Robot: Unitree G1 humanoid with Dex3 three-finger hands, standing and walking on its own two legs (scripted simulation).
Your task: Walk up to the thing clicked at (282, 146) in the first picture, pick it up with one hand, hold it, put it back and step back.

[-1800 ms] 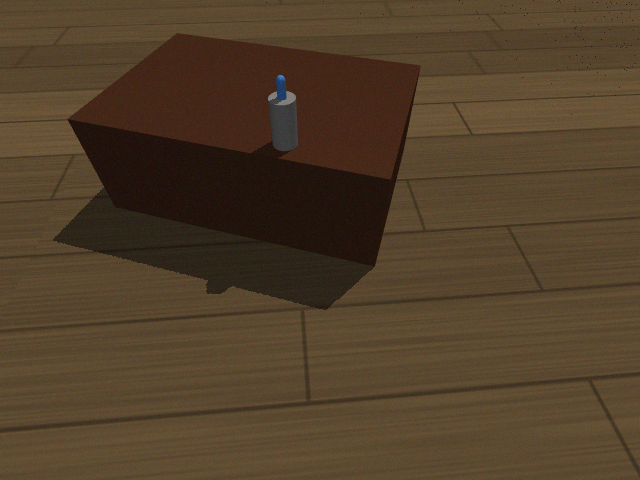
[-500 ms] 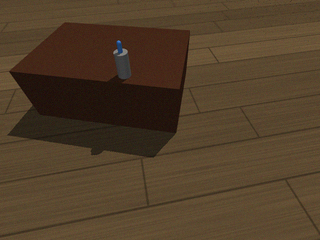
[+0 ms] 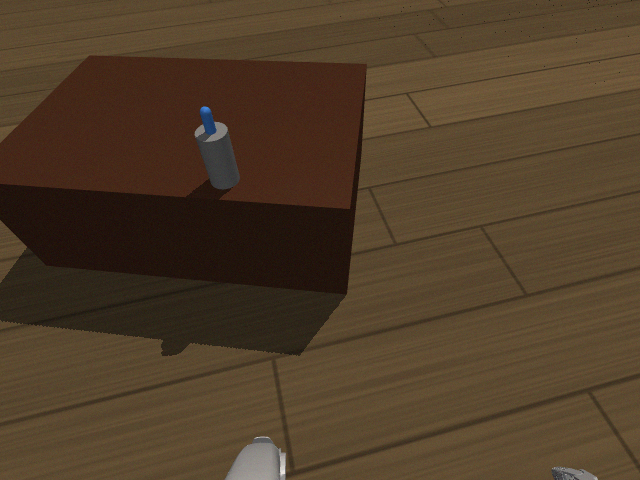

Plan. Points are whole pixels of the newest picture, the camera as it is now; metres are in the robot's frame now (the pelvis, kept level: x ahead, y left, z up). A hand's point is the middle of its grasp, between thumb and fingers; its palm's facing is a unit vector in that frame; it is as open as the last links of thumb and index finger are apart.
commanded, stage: walk up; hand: left
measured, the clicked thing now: (215, 146) +0.94 +0.32 -0.20
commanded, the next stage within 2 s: none
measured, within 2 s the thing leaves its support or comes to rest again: neither
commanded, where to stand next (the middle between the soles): +0.51 +0.16 m, yaw -8 degrees
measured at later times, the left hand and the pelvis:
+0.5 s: hand (118, 350) +0.32 +0.35 -0.12, palm faces -0.15 -0.89 -0.43, open 7.3 cm; pelvis +0.22 +0.08 +0.00, yaw -6 degrees
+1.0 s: hand (77, 301) +0.43 +0.48 -0.15, palm faces -0.11 -0.87 -0.48, open 7.3 cm; pelvis +0.36 +0.17 -0.02, yaw -6 degrees
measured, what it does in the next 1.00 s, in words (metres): walks ahead: left foot, then right foot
